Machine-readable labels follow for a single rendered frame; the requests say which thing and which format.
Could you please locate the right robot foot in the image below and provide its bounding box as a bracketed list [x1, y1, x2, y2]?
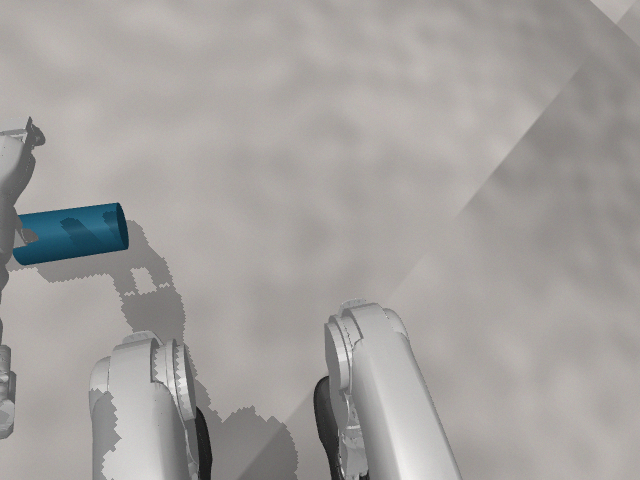
[314, 376, 370, 480]

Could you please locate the left robot hand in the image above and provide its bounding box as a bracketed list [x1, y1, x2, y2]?
[0, 116, 45, 249]

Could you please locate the left robot foot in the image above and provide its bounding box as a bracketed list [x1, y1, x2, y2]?
[194, 406, 213, 480]

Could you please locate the bottle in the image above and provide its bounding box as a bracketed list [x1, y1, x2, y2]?
[12, 203, 129, 266]

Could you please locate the left robot arm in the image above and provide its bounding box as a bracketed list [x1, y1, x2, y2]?
[0, 196, 17, 439]

